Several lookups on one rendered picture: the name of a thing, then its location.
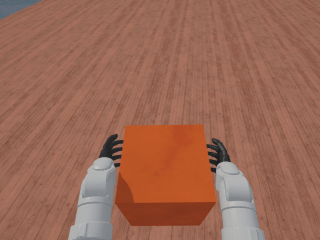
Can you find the robot left forearm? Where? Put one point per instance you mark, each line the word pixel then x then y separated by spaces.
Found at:
pixel 94 208

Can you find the left robot hand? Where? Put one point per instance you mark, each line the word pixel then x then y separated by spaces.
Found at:
pixel 108 149

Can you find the carton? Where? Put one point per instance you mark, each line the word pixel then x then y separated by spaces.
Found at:
pixel 165 176

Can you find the right robot hand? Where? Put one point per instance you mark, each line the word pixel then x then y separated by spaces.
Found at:
pixel 221 155

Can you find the robot right forearm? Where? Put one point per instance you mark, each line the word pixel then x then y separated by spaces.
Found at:
pixel 237 205

